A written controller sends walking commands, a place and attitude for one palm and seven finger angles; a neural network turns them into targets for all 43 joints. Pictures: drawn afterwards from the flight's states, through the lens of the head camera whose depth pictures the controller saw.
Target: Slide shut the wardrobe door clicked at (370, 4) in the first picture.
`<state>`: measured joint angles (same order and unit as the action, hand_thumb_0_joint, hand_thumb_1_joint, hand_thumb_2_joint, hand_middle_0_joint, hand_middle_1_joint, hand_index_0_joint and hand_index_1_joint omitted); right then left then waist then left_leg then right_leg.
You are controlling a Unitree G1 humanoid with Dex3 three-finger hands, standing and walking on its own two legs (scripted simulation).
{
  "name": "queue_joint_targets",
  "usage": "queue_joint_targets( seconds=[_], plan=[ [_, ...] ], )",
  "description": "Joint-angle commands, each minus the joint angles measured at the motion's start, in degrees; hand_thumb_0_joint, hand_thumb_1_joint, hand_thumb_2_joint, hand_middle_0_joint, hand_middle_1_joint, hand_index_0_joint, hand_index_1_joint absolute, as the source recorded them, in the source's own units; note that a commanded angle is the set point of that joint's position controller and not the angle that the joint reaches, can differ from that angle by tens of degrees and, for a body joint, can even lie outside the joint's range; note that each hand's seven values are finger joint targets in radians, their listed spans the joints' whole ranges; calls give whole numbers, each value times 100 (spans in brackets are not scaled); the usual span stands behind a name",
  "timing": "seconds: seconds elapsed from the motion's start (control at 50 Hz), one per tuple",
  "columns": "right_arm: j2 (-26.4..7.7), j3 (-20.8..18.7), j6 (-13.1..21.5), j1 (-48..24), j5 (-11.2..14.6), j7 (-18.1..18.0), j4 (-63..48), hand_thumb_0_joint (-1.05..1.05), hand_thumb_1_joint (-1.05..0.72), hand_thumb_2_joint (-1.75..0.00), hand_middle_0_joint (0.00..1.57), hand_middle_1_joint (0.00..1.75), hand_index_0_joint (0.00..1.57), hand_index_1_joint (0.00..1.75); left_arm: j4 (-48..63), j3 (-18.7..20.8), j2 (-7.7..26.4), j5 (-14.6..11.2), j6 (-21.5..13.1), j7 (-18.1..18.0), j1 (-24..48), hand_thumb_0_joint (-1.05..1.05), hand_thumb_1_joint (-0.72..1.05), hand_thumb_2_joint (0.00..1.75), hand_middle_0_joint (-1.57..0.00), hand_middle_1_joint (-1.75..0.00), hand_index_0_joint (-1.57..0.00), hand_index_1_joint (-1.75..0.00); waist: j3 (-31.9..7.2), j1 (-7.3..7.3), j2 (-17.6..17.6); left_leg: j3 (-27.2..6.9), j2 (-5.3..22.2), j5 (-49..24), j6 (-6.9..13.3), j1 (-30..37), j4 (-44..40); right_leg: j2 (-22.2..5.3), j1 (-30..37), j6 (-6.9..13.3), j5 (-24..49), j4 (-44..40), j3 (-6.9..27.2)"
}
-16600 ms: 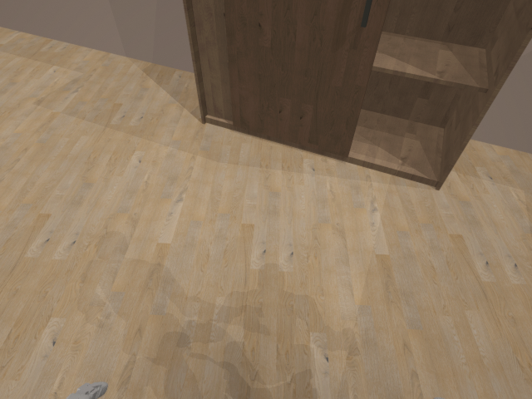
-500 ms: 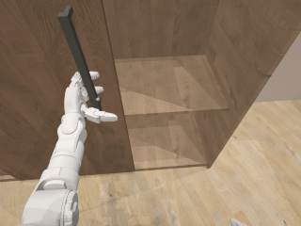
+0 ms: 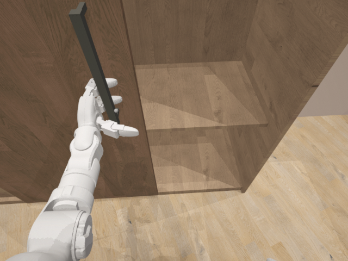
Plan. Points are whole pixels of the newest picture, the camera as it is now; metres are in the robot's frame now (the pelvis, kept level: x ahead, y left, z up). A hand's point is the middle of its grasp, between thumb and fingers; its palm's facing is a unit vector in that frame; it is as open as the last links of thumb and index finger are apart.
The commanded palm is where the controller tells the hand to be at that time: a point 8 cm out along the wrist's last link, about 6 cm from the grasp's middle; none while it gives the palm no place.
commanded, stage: grip the handle and tug to test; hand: left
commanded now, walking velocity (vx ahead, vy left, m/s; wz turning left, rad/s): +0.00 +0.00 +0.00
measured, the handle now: (102, 76) +0.50 +0.17 +0.16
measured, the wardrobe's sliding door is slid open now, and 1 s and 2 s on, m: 0.49 0.49 0.49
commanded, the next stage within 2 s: tug the door sideways, standing still in 1.50 s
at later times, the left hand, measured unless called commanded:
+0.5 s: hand (115, 109) +0.44 +0.14 +0.10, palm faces +0.09 -1.00 -0.01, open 10.0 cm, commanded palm +0.41 +0.19 +0.11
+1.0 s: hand (115, 108) +0.44 +0.15 +0.10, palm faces +0.09 -1.00 -0.01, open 5.4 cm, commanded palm +0.41 +0.19 +0.11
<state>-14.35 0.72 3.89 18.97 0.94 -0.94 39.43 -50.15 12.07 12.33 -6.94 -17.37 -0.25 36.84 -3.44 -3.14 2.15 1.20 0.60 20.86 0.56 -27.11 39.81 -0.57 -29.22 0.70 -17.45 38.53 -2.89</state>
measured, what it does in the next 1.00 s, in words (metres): stands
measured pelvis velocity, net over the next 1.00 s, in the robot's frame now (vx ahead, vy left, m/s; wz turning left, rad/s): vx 0.01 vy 0.01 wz -0.01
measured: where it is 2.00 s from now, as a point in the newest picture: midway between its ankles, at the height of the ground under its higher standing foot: outside the picture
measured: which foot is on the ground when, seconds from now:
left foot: down 0.00-1.00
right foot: down 0.00-1.00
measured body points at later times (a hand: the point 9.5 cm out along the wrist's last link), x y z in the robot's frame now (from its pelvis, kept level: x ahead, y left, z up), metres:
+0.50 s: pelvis +0.00 +0.01 +0.00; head +0.05 +0.00 +0.45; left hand +0.43 +0.20 +0.11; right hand +0.08 -0.25 -0.12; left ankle -0.01 +0.11 -0.72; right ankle +0.02 -0.11 -0.72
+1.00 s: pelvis +0.01 +0.01 +0.00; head +0.05 +0.00 +0.45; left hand +0.43 +0.20 +0.11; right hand +0.09 -0.24 -0.12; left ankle -0.01 +0.11 -0.72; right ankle +0.02 -0.11 -0.72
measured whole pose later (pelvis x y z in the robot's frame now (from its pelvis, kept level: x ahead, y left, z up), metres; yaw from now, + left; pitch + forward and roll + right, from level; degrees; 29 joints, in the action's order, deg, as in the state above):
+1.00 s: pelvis +0.01 +0.01 +0.00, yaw +0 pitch +9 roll -1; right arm -14.0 0.5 3.3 18.8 0.9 -0.5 38.0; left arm -44.9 11.9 11.7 -7.1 -14.8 -0.3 33.8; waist -4.3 -3.1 2.2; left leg 1.6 0.6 21.8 0.9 -26.4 39.5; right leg -0.5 -28.5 0.2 -17.9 37.8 -2.4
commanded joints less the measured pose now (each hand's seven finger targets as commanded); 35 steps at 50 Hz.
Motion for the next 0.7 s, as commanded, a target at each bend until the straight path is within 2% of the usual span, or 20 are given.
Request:
queue_joint_targets(
  seconds=[0.0, 0.04, 0.06, 0.1, 0.18, 0.22, 0.26, 0.28, 0.3, 0.34, 0.38, 0.4, 0.44, 0.48, 0.5, 0.52, 0.56, 0.58, 0.6, 0.68],
  plan=[
    [-704, -269, 200, 183, 39, -35, -589, 0, -90, -90, 20, 30, 20, 30, 1338, -212, 603, 21, -435, 167, 2794, 0, -50, 30, -30, -120, -30, -120, -1899, -241, -146, -133, -64, -1472, 58, 786, -476, 161, 875, 78, 1624, -405, 157],
    [-720, -272, 198, 183, 49, -44, -567, 0, -90, -90, 20, 30, 20, 30, 1315, -111, 743, -5, -432, 177, 2919, 0, -50, 30, -30, -120, -30, -120, -1776, -265, -205, -116, -71, -1349, 67, 698, -477, 157, 849, 62, 1570, -444, 181],
    [-736, -288, 189, 197, 41, -47, -576, 0, -90, -90, 20, 30, 20, 30, 1337, 28, 909, 12, -448, 160, 2843, 0, -50, 30, -30, -120, -30, -120, -1879, -204, -210, -128, -71, -1367, 64, 691, -479, 156, 917, 73, 1572, -418, 183],
    [-732, -284, 183, 196, 30, -41, -618, 0, -90, -90, 20, 30, 20, 30, 1372, 64, 893, 11, -440, 165, 2677, 0, -41, 34, -31, -121, -31, -121, -2002, -168, -147, -119, -74, -1526, 62, 776, -471, 161, 982, 82, 1698, -387, 171],
    [-735, -263, 171, 172, 37, -47, -631, 0, -90, -90, 20, 30, 20, 30, 1289, 34, 865, -12, -399, 196, 2744, 0, -22, 42, -33, -124, -33, -124, -1825, -179, -138, -119, -73, -1426, 59, 666, -485, 159, 916, 85, 1609, -407, 170],
    [-747, -271, 157, 188, 44, -48, -645, 0, -90, -90, 20, 30, 20, 30, 1307, 134, 992, -13, -396, 185, 2735, 0, -13, 46, -34, -125, -34, -125, -1849, -201, -348, -120, -64, -1371, 69, 622, -496, 165, 952, 64, 1589, -411, 162],
    [-716, -278, 172, 161, 47, -41, -695, 0, -90, -90, 20, 30, 20, 30, 1440, 21, 825, -12, -407, 194, 2609, 0, -3, 50, -35, -127, -35, -127, -1970, -154, -156, -98, -68, -1513, 55, 715, -487, 161, 1001, 78, 1700, -382, 167],
    [-735, -291, 170, 179, 37, -32, -706, 0, -90, -90, 20, 30, 20, 30, 1480, 97, 908, -10, -407, 174, 2521, 0, 1, 52, -35, -127, -35, -127, -2048, -91, -100, -129, -64, -1676, 41, 767, -480, 166, 1026, 101, 1762, -346, 148],
    [-699, -281, 174, 168, 40, -9, -723, 0, -90, -90, 20, 30, 20, 30, 1562, -66, 690, -17, -403, 183, 2466, 0, 6, 54, -36, -128, -36, -128, -2103, -129, 64, -115, -58, -1734, 30, 898, -465, 174, 951, 91, 1775, -346, 145],
    [-714, -301, 168, 201, 34, -2, -692, 0, -90, -90, 20, 30, 20, 30, 1644, 5, 792, -8, -390, 163, 2510, 0, 15, 58, -37, -129, -37, -129, -2108, -132, -22, -125, -39, -1799, 23, 908, -439, 183, 940, 84, 1816, -340, 138],
    [-747, -299, 148, 190, 33, -5, -694, 0, -90, -90, 20, 30, 20, 30, 1551, 26, 827, -5, -352, 136, 2372, 0, 25, 62, -38, -131, -38, -131, -1934, -125, -180, -142, -26, -1820, 30, 809, -465, 189, 943, 97, 1815, -356, 115],
    [-721, -290, 159, 174, 38, 6, -720, 0, -90, -90, 20, 30, 20, 30, 1545, -49, 689, -16, -337, 128, 2321, 0, 29, 64, -38, -131, -38, -131, -1872, -138, -278, -131, -30, -1690, 36, 761, -487, 196, 937, 80, 1747, -373, 111],
    [-714, -300, 168, 168, 44, 0, -710, 0, -90, -90, 20, 30, 20, 30, 1675, -141, 616, -4, -341, 120, 2474, 0, 39, 68, -40, -133, -40, -133, -1922, -171, -220, -139, -20, -1691, 29, 831, -486, 192, 898, 79, 1719, -366, 115],
    [-747, -305, 152, 200, 30, -5, -688, 0, -90, -90, 20, 30, 20, 30, 1614, -49, 733, 15, -296, 95, 2407, 0, 48, 72, -41, -134, -41, -134, -1893, -149, -121, -145, -21, -1822, 25, 842, -475, 185, 894, 92, 1785, -360, 109],
    [-740, -308, 140, 228, 31, 1, -672, 0, -90, -90, 20, 30, 20, 30, 1640, 37, 818, 25, -292, 88, 2373, 0, 53, 74, -41, -135, -41, -135, -1975, -136, -143, -140, -21, -1830, 25, 862, -468, 191, 936, 87, 1816, -353, 117],
    [-732, -305, 137, 209, 30, 2, -696, 0, -90, -90, 20, 30, 20, 30, 1716, -22, 743, 17, -285, 100, 2338, 0, 57, 76, -42, -135, -42, -135, -2007, -141, -155, -133, -22, -1879, 29, 881, -469, 191, 955, 82, 1862, -352, 116],
    [-715, -300, 139, 191, 35, -11, -681, 0, -90, -90, 20, 30, 20, 30, 1669, -65, 698, 8, -263, 113, 2451, 0, 67, 80, -43, -137, -43, -137, -1900, -178, -214, -122, -28, -1763, 29, 796, -476, 184, 945, 73, 1821, -374, 117],
    [-741, -312, 129, 205, 34, -15, -673, 0, -90, -90, 20, 30, 20, 30, 1603, 31, 809, 25, -251, 101, 2327, 0, 71, 82, -43, -137, -43, -137, -1883, -130, -249, -143, -21, -1796, 29, 786, -478, 190, 959, 92, 1796, -362, 108],
    [-713, -296, 135, 183, 42, -10, -696, 0, -90, -90, 20, 30, 20, 30, 1711, -94, 674, 19, -251, 110, 2398, 0, 76, 84, -44, -138, -44, -138, -1898, -170, -62, -114, -34, -1799, 29, 841, -475, 187, 927, 83, 1813, -370, 125],
    [-719, -309, 131, 206, 36, -1, -685, 0, -90, -90, 20, 30, 20, 30, 1735, -147, 628, 41, -224, 99, 2330, 0, 90, 90, -45, -140, -45, -140, -1948, -158, -60, -174, -6, -2064, 7, 960, -447, 192, 868, 98, 1881, -336, 85]
  ],
)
